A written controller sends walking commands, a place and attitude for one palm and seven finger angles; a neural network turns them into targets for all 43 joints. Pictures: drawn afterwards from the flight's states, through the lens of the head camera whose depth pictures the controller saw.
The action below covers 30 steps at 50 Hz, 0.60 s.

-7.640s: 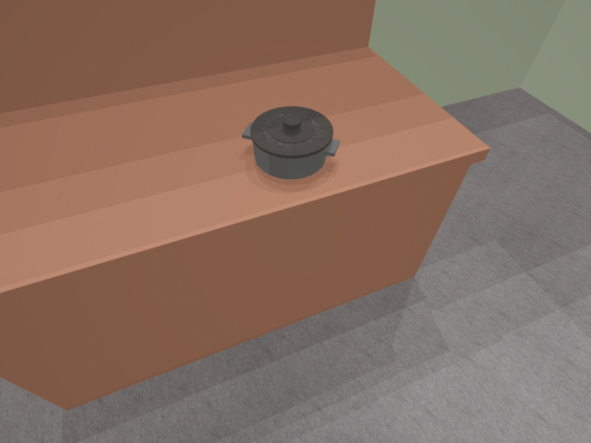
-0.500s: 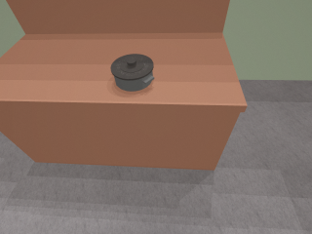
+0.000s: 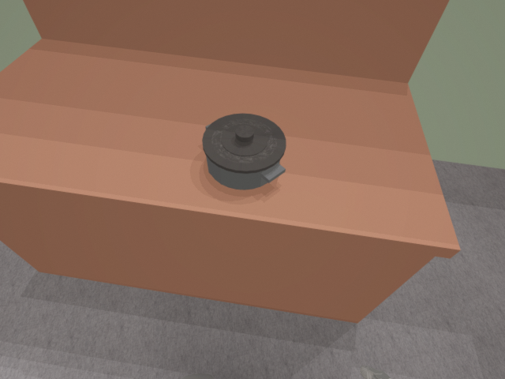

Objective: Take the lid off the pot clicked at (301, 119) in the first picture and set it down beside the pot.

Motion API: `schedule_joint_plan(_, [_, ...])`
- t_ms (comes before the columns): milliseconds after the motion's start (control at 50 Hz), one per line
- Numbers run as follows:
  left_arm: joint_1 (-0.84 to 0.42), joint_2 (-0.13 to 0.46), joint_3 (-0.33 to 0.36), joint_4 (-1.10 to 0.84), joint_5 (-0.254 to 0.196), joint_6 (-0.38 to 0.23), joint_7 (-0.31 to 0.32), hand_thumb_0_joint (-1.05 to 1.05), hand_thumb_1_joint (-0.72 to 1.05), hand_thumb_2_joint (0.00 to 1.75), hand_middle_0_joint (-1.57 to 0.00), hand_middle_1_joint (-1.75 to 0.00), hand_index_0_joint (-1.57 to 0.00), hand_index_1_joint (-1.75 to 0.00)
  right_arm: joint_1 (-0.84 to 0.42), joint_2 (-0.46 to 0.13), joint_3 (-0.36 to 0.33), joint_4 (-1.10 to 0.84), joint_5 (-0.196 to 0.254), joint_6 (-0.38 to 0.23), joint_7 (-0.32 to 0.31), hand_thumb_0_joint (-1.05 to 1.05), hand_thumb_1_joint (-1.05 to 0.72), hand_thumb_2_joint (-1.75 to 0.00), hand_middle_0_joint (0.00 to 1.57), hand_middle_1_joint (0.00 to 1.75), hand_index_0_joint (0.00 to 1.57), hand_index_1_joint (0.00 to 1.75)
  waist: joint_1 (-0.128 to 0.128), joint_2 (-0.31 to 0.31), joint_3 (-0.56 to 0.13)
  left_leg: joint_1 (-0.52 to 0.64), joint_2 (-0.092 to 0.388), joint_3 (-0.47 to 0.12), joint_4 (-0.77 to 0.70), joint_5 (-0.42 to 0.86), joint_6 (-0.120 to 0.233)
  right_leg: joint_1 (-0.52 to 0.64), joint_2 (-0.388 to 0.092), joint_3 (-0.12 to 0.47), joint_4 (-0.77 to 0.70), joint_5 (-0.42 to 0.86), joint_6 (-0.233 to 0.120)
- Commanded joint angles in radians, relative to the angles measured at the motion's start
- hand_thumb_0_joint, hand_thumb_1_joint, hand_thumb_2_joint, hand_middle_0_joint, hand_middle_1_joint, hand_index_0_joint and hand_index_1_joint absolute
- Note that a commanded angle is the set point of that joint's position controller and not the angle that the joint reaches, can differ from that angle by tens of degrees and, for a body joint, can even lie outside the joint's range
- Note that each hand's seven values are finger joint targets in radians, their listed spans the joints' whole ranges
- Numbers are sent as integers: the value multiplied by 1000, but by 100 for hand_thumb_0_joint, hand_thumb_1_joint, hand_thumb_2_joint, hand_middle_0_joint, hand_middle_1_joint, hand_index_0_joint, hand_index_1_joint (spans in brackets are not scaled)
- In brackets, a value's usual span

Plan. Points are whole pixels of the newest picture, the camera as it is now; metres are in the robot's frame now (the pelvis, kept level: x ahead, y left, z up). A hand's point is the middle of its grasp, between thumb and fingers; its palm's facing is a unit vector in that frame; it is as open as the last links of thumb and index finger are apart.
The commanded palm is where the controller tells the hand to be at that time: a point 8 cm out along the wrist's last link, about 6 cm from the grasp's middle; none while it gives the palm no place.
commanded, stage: take the last steps up to it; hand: left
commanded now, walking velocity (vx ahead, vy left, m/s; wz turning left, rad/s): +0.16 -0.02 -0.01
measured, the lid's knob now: (244, 133) +0.60 +0.08 +0.01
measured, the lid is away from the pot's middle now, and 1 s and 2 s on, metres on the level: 0.00 0.00 0.00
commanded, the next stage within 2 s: come to a stop and stand still in 0.02 s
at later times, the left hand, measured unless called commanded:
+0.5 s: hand (167, 356) +0.17 +0.17 -0.17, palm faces +0.02 -0.98 -0.21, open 7.3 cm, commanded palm none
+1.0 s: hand out of the picture +0.05 +0.17 -0.16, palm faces +0.02 -0.98 -0.22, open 7.3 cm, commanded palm none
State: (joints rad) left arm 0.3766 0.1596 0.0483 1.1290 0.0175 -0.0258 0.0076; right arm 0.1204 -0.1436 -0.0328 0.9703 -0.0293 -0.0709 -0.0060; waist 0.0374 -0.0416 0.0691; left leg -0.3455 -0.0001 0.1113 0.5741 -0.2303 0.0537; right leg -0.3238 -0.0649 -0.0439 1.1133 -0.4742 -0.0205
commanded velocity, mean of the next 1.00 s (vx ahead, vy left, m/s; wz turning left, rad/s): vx -0.08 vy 0.00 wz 0.00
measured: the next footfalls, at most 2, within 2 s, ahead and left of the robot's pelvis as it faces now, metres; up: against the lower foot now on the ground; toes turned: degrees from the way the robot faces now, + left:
right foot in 0.26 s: +0.17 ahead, -0.12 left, +0.00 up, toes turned -5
right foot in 0.82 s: +0.08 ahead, -0.11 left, +0.00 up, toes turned -1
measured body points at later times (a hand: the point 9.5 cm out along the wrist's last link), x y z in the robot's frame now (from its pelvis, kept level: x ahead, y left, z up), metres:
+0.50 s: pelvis +0.09 +0.00 +0.00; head +0.12 -0.01 +0.45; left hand +0.17 +0.22 -0.15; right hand +0.10 -0.23 -0.16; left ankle +0.05 +0.10 -0.73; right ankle +0.13 -0.12 -0.73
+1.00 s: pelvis +0.06 +0.00 +0.02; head +0.05 -0.01 +0.47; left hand +0.05 +0.22 -0.14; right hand +0.06 -0.22 -0.15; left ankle +0.05 +0.10 -0.73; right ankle +0.04 -0.11 -0.73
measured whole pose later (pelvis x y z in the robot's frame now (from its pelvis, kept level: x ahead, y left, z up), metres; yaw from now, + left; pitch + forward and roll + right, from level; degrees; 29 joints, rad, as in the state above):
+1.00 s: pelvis +0.06 +0.00 +0.02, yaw +0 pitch -1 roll +0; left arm 0.29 0.14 0.00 1.15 0.01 0.00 0.04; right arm 0.27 -0.16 -0.02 1.13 -0.01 0.01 -0.03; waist -0.01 0.02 0.00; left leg -0.17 0.00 0.08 0.40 -0.22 0.02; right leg -0.15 -0.01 -0.03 0.42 -0.26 -0.01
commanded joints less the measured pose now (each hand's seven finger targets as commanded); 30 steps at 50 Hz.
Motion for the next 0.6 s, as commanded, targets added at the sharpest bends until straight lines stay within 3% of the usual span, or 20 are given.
schedule_joint_plan(0, [29,38,8,-85,6,-14,-5,0,90,90,-20,-30,-20,-30,143,-126,-17,14,10,-9,-19,0,-90,-90,20,30,20,30,-20,144,-73,152,269,-232,-335,312,143,-169,-54,33,23,94,14])
schedule_joint_plan(60, [23,29,8,-102,8,6,-6,0,90,90,-20,-30,-20,-30,125,-125,-23,6,11,-7,-18,0,-90,-90,20,30,20,30,-3,134,-53,97,249,-181,-368,263,149,-121,-55,12,-144,123,26])
schedule_joint_plan(100, [-23,21,3,-122,12,8,-6,0,90,90,-20,-30,-20,-30,141,-133,-24,12,9,0,-17,0,-90,-90,20,30,20,30,-19,140,-40,113,240,-168,-362,238,148,-105,-40,-10,-258,148,31])
schedule_joint_plan(140, [-54,23,-4,-128,7,5,2,0,90,90,-20,-30,-20,-30,129,-123,-15,19,8,7,-23,0,-90,-90,20,30,20,30,-19,103,-31,77,250,-168,-299,362,138,-9,-31,-1,-387,188,35])
schedule_joint_plan(180, [-11,25,-12,-104,7,6,12,0,90,90,-20,-30,-20,-30,118,-129,-8,33,10,21,-28,0,-90,-90,20,30,20,30,0,90,-67,90,208,-128,-206,403,83,111,2,-26,-532,310,45])
schedule_joint_plan(200, [6,53,-12,-95,7,2,16,0,90,90,-20,-30,-20,-30,115,-120,-3,42,15,26,-30,0,-90,-90,20,30,20,30,11,82,-75,89,172,-110,-152,352,37,168,-11,-6,-637,423,46])
schedule_joint_plan(220, [7,104,-9,-93,6,-6,22,0,90,90,-20,-30,-20,-30,134,-98,-1,48,21,32,-29,0,-90,-90,20,30,20,30,-2,8,-83,70,106,-94,-107,217,-16,204,-66,101,-675,674,24])
schedule_joint_plan(240, [-18,157,-7,-100,5,-10,23,0,90,90,-20,-30,-20,-30,165,-85,-2,54,28,40,-25,0,-90,-90,20,30,20,30,-24,-31,-68,35,71,-98,-97,46,-47,205,-162,173,-664,878,-32])
schedule_joint_plan(260, [-39,175,-6,-103,-1,-6,24,0,90,90,-20,-30,-20,-30,187,-77,-4,64,30,53,-23,0,-90,-90,20,30,20,30,-45,-3,-62,67,44,-89,-98,-20,-62,161,-214,187,-643,954,-81])
schedule_joint_plan(300, [-77,188,1,-111,-8,-3,34,0,90,90,-20,-30,-20,-30,222,-89,-14,82,30,79,-27,0,-90,-90,20,30,20,30,-54,-178,-154,125,37,-66,-36,-68,-80,181,-233,210,-667,999,-125])
schedule_joint_plan(340, [-101,186,2,-112,-7,7,41,0,90,90,-20,-30,-20,-30,216,-89,-19,90,29,87,-29,0,-90,-90,20,30,20,30,-46,-147,-158,108,37,-74,-3,-106,-84,208,-237,190,-655,1056,-146])
schedule_joint_plan(380, [-104,192,15,-117,-4,17,47,0,90,90,-20,-30,-20,-30,201,-88,-24,82,26,96,-32,0,-90,-90,20,30,20,30,-31,-127,-157,61,28,-73,47,-192,-92,237,-260,219,-649,1105,-172])
schedule_joint_plan(440, [-134,195,29,-128,2,27,51,0,90,90,-20,-30,-20,-30,207,-81,-32,76,28,102,-33,0,-90,-90,20,30,20,30,-29,-109,-173,44,26,-82,56,-216,-95,248,-269,221,-644,1061,-195])
schedule_joint_plan(480, [-176,188,33,-145,-1,36,50,0,90,90,-20,-30,-20,-30,252,-71,-32,85,25,101,-31,0,-90,-90,20,30,20,30,-59,-93,-171,146,36,-74,-79,-55,-92,152,-231,184,-622,881,-141])
schedule_joint_plan(500, [-188,164,31,-153,-3,42,47,0,90,90,-20,-30,-20,-30,267,-76,-31,88,21,95,-30,0,-90,-90,20,30,20,30,-63,-28,-162,218,69,-94,-150,79,-76,71,-170,140,-595,712,-91])
schedule_joint_plan(520, [-195,128,22,-166,-4,51,41,0,90,90,-20,-30,-20,-30,242,-108,-35,74,14,89,-27,0,-90,-90,20,30,20,30,-53,159,-121,216,178,-211,-222,259,-26,-7,-61,48,-527,464,-19])
schedule_joint_plan(540, [-216,92,11,-167,-3,57,43,0,90,90,-20,-30,-20,-30,211,-126,-30,58,11,79,-29,0,-90,-90,20,30,20,30,-57,308,-75,156,274,-307,-311,421,34,-26,29,-14,-433,109,34])
schedule_joint_plan(560, [-224,101,13,-165,0,68,46,0,90,90,-20,-30,-20,-30,195,-128,-28,47,10,76,-38,0,-90,-90,20,30,20,30,-58,271,-38,115,295,-332,-320,471,86,-44,39,45,-295,-26,38])
schedule_joint_plan(580, [-204,95,13,-152,0,70,44,0,90,90,-20,-30,-20,-30,173,-123,-20,46,8,72,-46,0,-90,-90,20,30,20,30,-38,204,-34,128,286,-311,-288,528,114,-59,32,74,-227,-29,30])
